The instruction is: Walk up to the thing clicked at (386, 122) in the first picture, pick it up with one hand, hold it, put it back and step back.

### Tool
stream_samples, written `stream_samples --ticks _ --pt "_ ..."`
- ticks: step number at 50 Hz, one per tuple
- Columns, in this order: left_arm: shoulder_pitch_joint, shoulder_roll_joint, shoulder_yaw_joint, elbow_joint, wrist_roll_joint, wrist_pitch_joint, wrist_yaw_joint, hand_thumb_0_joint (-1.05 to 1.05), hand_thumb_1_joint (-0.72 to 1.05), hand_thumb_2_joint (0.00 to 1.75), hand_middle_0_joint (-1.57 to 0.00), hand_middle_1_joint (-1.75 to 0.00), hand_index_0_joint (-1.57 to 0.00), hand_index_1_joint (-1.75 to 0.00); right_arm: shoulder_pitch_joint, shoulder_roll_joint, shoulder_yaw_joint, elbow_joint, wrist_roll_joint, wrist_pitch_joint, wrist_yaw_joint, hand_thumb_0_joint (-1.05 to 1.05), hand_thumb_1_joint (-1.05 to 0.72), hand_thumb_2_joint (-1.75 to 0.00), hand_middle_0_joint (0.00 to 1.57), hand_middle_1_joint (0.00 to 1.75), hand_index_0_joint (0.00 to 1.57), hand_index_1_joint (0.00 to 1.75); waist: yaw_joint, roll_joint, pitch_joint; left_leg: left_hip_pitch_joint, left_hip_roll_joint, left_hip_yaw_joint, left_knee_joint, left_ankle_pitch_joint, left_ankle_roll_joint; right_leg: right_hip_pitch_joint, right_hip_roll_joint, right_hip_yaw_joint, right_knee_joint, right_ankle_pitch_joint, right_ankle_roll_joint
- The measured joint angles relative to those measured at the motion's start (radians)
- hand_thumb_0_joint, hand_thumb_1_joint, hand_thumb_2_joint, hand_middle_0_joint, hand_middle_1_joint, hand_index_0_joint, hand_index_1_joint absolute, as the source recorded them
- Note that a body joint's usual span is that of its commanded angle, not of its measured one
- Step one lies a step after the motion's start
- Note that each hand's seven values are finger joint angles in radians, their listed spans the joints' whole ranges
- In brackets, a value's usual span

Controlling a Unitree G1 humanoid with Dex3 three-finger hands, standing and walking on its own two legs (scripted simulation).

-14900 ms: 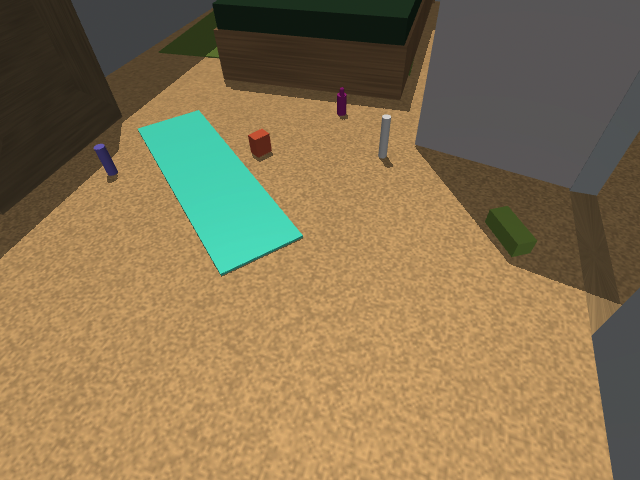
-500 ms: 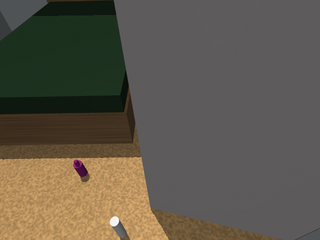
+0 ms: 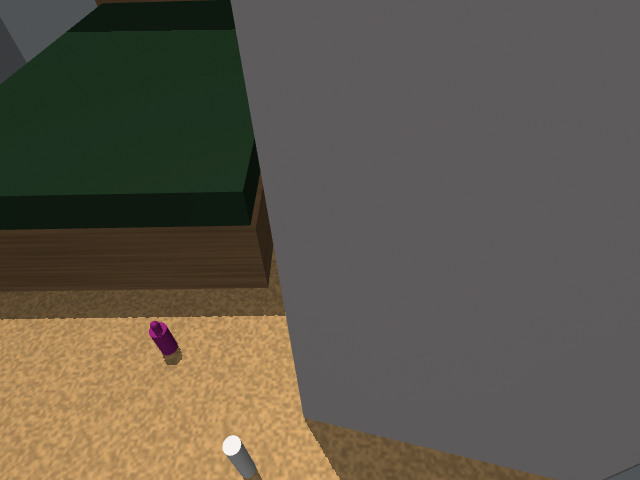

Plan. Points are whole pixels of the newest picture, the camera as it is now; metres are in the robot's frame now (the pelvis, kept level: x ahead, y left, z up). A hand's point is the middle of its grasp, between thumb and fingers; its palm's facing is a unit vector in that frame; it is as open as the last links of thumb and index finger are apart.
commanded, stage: stand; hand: left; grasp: from the side
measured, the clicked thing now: (240, 458) +0.33 +0.26 -0.66
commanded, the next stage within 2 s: go down in 0.16 s
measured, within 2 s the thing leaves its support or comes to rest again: neither
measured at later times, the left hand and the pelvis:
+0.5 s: hand out of the picture +0.16 +0.26 -0.17, palm faces +0.06 -0.94 -0.33, open 11.0 cm; pelvis -0.01 +0.00 -0.02, yaw +0 degrees
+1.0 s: hand out of the picture +0.15 +0.30 -0.21, palm faces +0.11 -0.94 -0.32, open 17.1 cm; pelvis +0.00 +0.02 -0.09, yaw +0 degrees
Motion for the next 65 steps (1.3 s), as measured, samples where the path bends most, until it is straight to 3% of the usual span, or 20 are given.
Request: stream_samples --ticks 14,18,23,29,36,40,45,56,65 --pt "0.006 0.000 -0.001 0.000 0.000 -0.002 0.004 0.00 0.90 0.90 -0.21 -0.30 -0.20 -0.30 -0.006 -0.005 0.000 -0.003 0.001 0.003 -0.003 0.00 -0.91 -0.90 0.20 0.30 0.21 0.30 0.000 0.000 0.002 0.012 0.003 -0.002 -0.001 -0.009 -0.001 0.017 0.003 -0.002 -0.012 -0.004 0.000" --pt "-0.044 -0.024 0.052 -0.057 -0.025 -0.027 0.023 0.01 0.83 0.83 -0.19 -0.23 -0.18 -0.24 0.051 0.008 0.000 -0.172 0.046 -0.026 -0.034 0.01 -0.93 -0.91 0.20 0.30 0.20 0.30 -0.007 0.001 0.007 -0.093 -0.002 -0.014 0.092 -0.039 0.004 -0.081 -0.003 -0.013 0.076 -0.036 -0.001" --pt "-0.150 -0.011 0.142 -0.065 0.022 -0.019 -0.006 0.01 0.60 0.61 -0.11 -0.12 -0.10 -0.13 0.071 0.067 -0.018 -0.289 0.038 -0.042 -0.040 0.01 -0.96 -0.92 0.20 0.30 0.20 0.30 -0.019 -0.019 -0.009 -0.249 0.003 -0.007 0.219 -0.083 0.001 -0.241 0.001 -0.005 0.204 -0.077 -0.004" --pt "-0.156 0.014 0.224 -0.109 0.058 0.017 -0.030 0.00 0.28 0.34 -0.06 -0.06 -0.05 -0.06 0.123 0.102 -0.028 -0.371 0.024 -0.040 -0.029 0.01 -0.97 -0.92 0.20 0.30 0.21 0.30 -0.030 -0.023 -0.066 -0.399 0.008 -0.003 0.384 -0.162 0.004 -0.388 0.005 0.001 0.356 -0.146 -0.002" --pt "-0.052 0.037 0.290 -0.250 0.039 0.013 -0.095 0.00 -0.07 0.16 -0.05 -0.04 -0.05 -0.05 0.136 0.091 -0.048 -0.469 0.024 -0.065 -0.024 0.01 -0.94 -0.91 0.20 0.30 0.21 0.30 -0.031 -0.013 -0.113 -0.626 0.008 -0.005 0.642 -0.280 0.013 -0.609 0.003 0.003 0.599 -0.253 0.008" --pt "0.033 0.024 0.282 -0.424 0.022 0.028 -0.120 0.00 -0.23 0.09 -0.07 -0.05 -0.07 -0.05 0.124 0.087 -0.056 -0.504 0.028 -0.079 -0.037 0.01 -0.93 -0.91 0.20 0.30 0.20 0.30 -0.018 -0.010 -0.117 -0.705 0.004 -0.010 0.733 -0.321 0.018 -0.683 -0.002 -0.001 0.683 -0.293 0.013" --pt "0.111 0.007 0.272 -0.570 0.016 0.090 -0.112 0.00 -0.38 0.04 -0.09 -0.04 -0.09 -0.04 0.096 0.097 -0.042 -0.543 0.030 -0.090 -0.052 0.01 -0.93 -0.90 0.20 0.30 0.20 0.30 -0.015 -0.010 -0.134 -0.758 0.003 -0.016 0.789 -0.349 0.023 -0.728 -0.003 -0.007 0.728 -0.317 0.018" --pt "0.182 0.024 0.298 -0.732 -0.009 0.169 -0.100 -0.01 -0.48 0.01 -0.10 -0.02 -0.10 -0.02 0.075 0.119 -0.012 -0.608 0.016 -0.133 -0.068 0.01 -0.93 -0.90 0.20 0.30 0.21 0.30 -0.023 -0.019 -0.168 -0.830 0.002 -0.037 0.870 -0.391 0.023 -0.786 -0.004 -0.026 0.795 -0.358 0.019" --pt "0.196 0.050 0.350 -0.728 -0.053 0.119 -0.162 -0.01 -0.49 0.01 -0.10 -0.01 -0.10 -0.01 0.084 0.100 -0.013 -0.630 0.011 -0.154 -0.051 0.01 -0.94 -0.91 0.20 0.30 0.21 0.30 -0.027 -0.014 -0.183 -0.951 -0.001 -0.039 0.973 -0.418 0.023 -0.908 -0.007 -0.026 0.901 -0.387 0.018"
